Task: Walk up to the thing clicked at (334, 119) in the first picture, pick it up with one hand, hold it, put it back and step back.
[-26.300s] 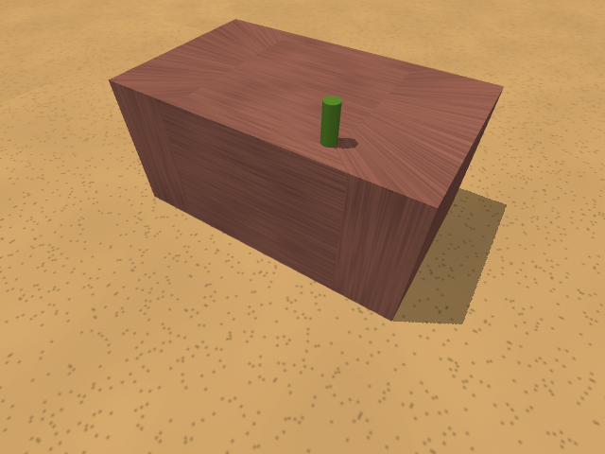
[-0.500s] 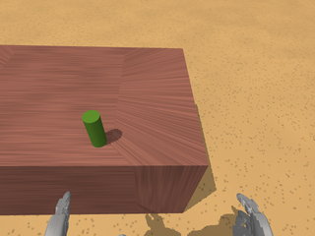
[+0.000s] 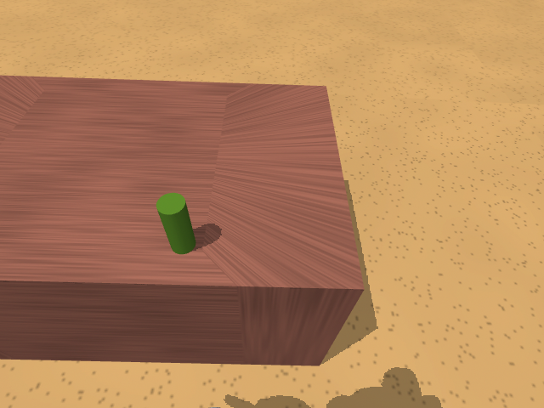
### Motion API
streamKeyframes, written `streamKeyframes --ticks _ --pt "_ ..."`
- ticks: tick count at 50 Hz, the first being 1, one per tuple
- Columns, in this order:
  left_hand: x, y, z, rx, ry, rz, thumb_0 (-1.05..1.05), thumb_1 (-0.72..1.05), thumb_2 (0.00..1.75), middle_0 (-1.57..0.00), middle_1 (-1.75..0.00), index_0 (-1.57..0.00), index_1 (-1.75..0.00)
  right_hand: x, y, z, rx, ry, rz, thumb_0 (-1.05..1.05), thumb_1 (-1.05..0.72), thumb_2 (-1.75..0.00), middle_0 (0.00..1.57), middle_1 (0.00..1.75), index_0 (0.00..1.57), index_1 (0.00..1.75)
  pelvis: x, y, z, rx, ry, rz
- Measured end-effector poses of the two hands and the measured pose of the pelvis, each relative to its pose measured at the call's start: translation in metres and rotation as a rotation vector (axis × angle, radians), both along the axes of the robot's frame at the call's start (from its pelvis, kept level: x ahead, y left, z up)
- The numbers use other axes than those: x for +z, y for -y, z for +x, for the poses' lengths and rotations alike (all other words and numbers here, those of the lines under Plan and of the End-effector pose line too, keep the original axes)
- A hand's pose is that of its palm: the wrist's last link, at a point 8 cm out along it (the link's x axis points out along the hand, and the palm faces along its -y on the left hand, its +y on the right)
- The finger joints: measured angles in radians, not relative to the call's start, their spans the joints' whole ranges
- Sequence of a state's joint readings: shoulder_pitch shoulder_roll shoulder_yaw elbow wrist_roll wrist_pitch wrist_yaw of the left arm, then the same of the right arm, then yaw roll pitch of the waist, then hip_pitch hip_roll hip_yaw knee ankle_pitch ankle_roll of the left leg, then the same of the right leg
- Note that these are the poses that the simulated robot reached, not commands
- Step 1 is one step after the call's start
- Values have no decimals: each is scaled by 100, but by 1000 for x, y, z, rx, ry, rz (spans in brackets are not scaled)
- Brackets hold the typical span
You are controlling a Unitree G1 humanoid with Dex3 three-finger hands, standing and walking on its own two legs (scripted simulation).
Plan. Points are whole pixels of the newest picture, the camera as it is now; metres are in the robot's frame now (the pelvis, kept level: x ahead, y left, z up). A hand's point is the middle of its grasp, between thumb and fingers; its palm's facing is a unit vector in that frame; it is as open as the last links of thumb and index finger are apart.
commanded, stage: stand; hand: left
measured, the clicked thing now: (177, 225) +0.47 +0.20 -0.07
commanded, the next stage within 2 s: none
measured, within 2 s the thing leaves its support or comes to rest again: neither
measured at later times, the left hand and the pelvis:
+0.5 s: hand out of the picture +0.04 +0.25 -0.13, palm faces -0.02 -0.94 -0.34, open 8.9 cm; pelvis -0.01 +0.00 +0.03, yaw +0 degrees
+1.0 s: hand out of the picture +0.04 +0.24 -0.12, palm faces -0.03 -0.94 -0.34, open 7.4 cm; pelvis -0.01 -0.01 +0.04, yaw +0 degrees
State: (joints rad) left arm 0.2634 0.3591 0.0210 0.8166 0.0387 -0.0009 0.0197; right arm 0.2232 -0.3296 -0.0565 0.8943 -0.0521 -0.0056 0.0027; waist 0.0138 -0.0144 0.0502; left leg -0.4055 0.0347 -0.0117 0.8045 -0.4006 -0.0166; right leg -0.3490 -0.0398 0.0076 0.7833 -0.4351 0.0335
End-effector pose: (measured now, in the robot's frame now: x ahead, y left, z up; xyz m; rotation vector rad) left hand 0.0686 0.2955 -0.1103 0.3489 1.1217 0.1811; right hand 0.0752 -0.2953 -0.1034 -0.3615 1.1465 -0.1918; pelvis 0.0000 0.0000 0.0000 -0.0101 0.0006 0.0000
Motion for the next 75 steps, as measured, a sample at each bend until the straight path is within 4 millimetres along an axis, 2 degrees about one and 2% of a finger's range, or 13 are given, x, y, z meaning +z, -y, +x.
streamKeyframes --ticks 5,9,14,20,25,31,42,75 --pt "0 1 -12 29 -45 -10 -1 -55 6 -7 -7 -7 -7 1 -6 -1 -12 -22 18 1 -90 -90 20 30 20 30 7 0 1 3 17 0" --pt "3 2 -18 47 -66 -15 -1 -42 18 -12 -15 -13 -15 3 -11 0 -15 -22 34 1 -90 -90 20 30 20 30 13 0 0 3 34 1" --pt "9 4 -24 55 -81 -18 -1 -14 46 -17 -23 -17 -23 7 -15 -2 -22 -23 50 1 -90 -90 20 30 20 30 21 0 -3 3 52 2" --pt "15 5 -29 56 -92 -22 -1 28 73 -19 -28 -20 -28 12 -12 -11 -36 -37 55 1 -90 -90 20 30 20 30 28 1 -9 6 67 3" --pt "17 6 -34 57 -105 -26 0 61 84 -20 -29 -20 -29 16 -6 -22 -53 -60 49 1 -90 -90 20 30 20 30 32 2 -14 6 73 5" --pt "19 5 -40 62 -126 -25 0 81 88 -20 -30 -20 -30 17 0 -36 -68 -94 43 1 -90 -90 20 30 20 30 35 3 -17 6 74 6" --pt "22 6 -41 65 -148 -21 0 90 90 -20 -30 -20 -30 16 2 -44 -80 -122 48 1 -90 -90 20 30 20 30 37 5 -17 0 73 7" --pt "26 6 -11 45 -119 -25 0 91 90 -20 -30 -20 -30 22 6 -21 -70 -91 39 1 -90 -90 20 30 20 30 39 5 -6 -9 55 9"
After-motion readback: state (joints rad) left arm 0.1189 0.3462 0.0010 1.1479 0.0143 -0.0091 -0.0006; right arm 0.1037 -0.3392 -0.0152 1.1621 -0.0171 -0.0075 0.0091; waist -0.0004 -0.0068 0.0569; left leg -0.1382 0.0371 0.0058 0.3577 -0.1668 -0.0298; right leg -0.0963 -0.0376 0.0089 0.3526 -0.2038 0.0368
